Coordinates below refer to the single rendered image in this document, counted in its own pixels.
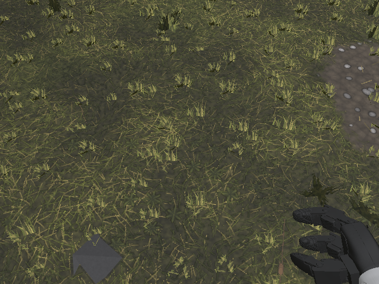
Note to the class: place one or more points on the robot right hand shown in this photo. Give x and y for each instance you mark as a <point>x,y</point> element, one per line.
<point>355,252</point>

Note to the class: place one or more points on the right robot forearm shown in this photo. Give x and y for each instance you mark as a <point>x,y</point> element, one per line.
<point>370,276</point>

